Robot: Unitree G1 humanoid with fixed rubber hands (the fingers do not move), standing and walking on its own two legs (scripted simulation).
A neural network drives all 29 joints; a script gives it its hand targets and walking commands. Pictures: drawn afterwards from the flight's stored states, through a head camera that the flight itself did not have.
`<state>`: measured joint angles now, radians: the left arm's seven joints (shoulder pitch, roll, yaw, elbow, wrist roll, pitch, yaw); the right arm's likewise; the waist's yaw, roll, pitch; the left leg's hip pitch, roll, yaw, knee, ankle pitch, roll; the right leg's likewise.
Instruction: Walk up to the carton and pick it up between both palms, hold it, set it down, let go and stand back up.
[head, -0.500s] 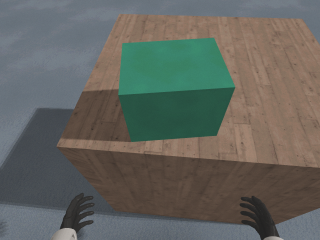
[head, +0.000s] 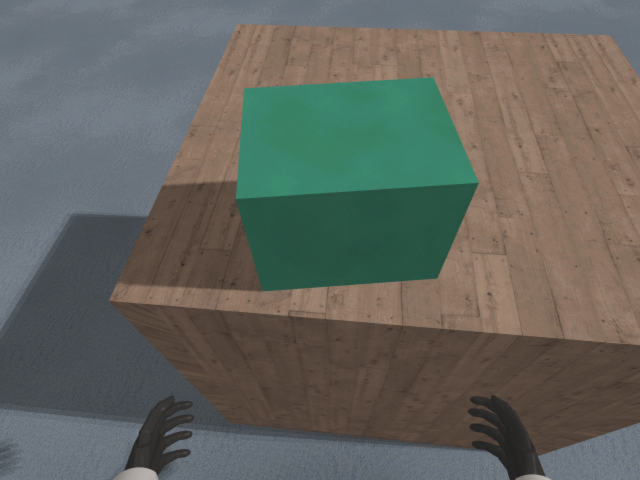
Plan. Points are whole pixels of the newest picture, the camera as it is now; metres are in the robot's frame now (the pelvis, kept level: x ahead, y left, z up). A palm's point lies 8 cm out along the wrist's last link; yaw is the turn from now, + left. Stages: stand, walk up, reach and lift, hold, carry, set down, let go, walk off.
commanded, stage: let go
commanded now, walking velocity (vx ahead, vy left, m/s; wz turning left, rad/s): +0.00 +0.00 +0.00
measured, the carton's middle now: (345, 188) +0.45 -0.02 +0.10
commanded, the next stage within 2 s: stand in 0.10 s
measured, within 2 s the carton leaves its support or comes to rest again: neither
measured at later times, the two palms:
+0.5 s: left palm (108, 468) +0.15 +0.28 -0.07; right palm out of the picture +0.10 -0.29 -0.09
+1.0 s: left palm out of the picture +0.13 +0.28 -0.08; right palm out of the picture +0.08 -0.29 -0.10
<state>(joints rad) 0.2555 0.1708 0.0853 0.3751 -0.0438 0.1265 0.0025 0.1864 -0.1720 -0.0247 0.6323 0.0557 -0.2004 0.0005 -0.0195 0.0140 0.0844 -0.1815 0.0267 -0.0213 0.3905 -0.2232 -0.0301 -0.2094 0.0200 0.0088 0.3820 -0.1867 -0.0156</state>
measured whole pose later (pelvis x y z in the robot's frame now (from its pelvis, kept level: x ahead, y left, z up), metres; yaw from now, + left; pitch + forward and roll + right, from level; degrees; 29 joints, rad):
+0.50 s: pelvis +0.01 +0.00 -0.01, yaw +0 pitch -1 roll +0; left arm 0.26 0.29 0.09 0.57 0.02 0.01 -0.01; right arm 0.29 -0.35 -0.02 0.72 0.01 -0.04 0.01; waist -0.02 0.01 -0.05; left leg -0.18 0.03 -0.02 0.48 -0.29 -0.02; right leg -0.21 0.02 0.01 0.47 -0.25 -0.01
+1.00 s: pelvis +0.00 +0.00 -0.01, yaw +0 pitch -2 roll +0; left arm 0.26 0.30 0.09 0.66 0.02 0.00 -0.02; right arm 0.32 -0.35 -0.02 0.72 0.01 -0.03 0.02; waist -0.02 0.01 -0.01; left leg -0.18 0.03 -0.02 0.50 -0.29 -0.02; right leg -0.21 0.02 0.01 0.48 -0.25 -0.01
